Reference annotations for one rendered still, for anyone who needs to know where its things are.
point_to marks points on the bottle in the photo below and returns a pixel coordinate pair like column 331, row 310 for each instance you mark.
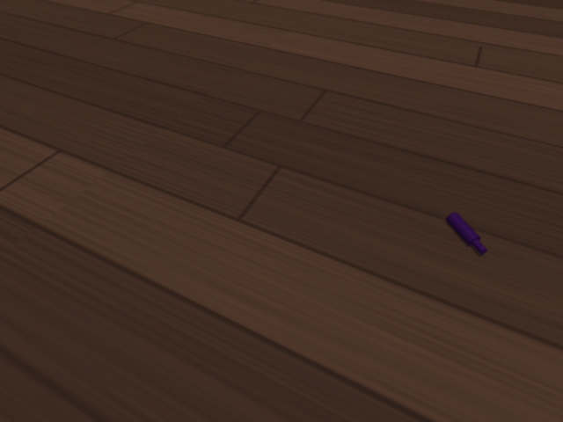
column 465, row 231

